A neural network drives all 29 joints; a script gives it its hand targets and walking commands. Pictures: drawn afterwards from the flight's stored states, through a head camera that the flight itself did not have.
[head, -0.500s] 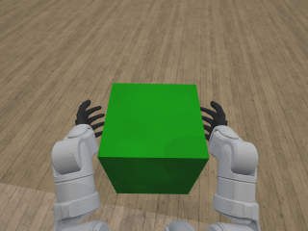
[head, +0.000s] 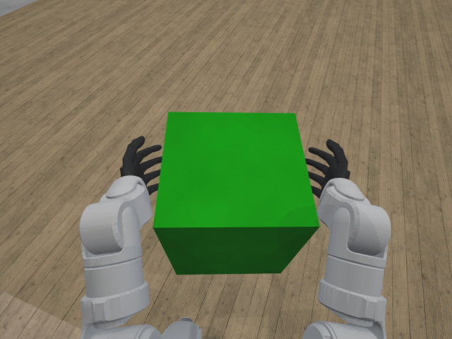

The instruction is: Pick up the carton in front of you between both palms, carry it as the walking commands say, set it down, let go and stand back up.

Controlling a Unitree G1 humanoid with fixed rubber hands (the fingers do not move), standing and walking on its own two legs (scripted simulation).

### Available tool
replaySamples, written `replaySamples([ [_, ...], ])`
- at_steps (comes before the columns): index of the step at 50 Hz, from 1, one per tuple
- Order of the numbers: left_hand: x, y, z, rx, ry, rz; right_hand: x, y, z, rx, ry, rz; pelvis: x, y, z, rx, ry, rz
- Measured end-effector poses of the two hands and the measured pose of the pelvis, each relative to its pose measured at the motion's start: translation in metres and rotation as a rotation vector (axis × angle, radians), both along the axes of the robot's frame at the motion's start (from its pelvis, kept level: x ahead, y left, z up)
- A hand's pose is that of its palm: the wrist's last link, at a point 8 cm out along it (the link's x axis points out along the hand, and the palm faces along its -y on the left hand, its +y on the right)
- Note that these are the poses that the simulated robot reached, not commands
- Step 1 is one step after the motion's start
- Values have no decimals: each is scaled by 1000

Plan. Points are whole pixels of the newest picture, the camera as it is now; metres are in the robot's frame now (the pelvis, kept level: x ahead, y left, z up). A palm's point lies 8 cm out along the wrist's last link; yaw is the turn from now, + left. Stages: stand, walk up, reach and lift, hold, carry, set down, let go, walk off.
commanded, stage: carry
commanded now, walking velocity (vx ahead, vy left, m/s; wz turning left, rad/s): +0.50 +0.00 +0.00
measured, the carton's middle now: (230, 201) +0.36 +0.02 +0.05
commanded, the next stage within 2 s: none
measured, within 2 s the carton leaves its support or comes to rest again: neither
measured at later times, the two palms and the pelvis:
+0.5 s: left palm (172, 83) +0.64 +0.18 +0.11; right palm (306, 91) +0.62 -0.13 +0.12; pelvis +0.30 +0.03 +0.02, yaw -1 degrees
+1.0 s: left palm (195, 38) +0.86 +0.15 +0.11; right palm (301, 43) +0.86 -0.15 +0.11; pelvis +0.64 +0.00 +0.01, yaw +1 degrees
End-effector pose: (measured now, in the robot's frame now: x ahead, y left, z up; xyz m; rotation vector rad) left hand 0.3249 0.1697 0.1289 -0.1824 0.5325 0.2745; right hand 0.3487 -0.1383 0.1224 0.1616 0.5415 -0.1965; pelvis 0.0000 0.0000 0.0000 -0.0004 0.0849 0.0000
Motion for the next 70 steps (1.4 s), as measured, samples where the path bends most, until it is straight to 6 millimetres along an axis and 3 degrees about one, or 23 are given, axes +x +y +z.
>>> replaySamples([
  [6, 83, 5, 14, 6, -55, -47, 70, 4, 18, -43, -56, -35, 77, 19, -3, -11, 0, -11],
  [10, 143, 13, 4, 26, -25, -81, 111, 10, 14, -49, -26, -64, 132, 36, -10, -10, -28, -23],
  [17, 223, 13, -17, -17, 111, -100, 171, 14, -4, -25, 109, -86, 208, 43, 11, -29, -10, -26],
  [24, 301, 9, -21, -9, 81, -77, 257, 10, -5, -22, 75, -69, 291, 33, 16, -24, 5, -20],
  [31, 381, -12, -33, 17, 31, -68, 353, -11, -28, -25, 25, -17, 400, 7, -7, -9, -9, 0],
  [37, 416, -24, -49, 54, 155, -97, 400, -14, -49, -40, 150, 70, 470, -10, 7, 10, -4, 27],
  [41, 438, -24, -43, 70, 176, -81, 430, -14, -43, -42, 168, 100, 516, -14, 18, 28, -3, 24],
  [46, 483, -22, -24, 71, 111, -82, 472, -12, -25, -33, 103, 87, 580, -9, 20, 29, -8, 15],
  [52, 561, -11, -18, 56, 43, -108, 542, -2, -15, -46, 39, 53, 667, 7, 7, 11, -29, 5],
  [57, 640, 6, -39, 25, 37, -132, 613, 15, -27, -77, 37, 32, 743, 28, -15, 26, -51, -29],
  [62, 699, 8, -44, 29, 145, -189, 655, 18, -35, -68, 149, -18, 792, 41, 1, 7, -40, -52],
  [66, 740, 8, -37, 33, 155, -212, 690, 18, -26, -72, 163, -42, 832, 45, 15, -10, -33, -50],
  [70, 783, 8, -26, 38, 125, -197, 738, 18, -15, -69, 132, -25, 876, 42, 22, -18, -23, -43],
])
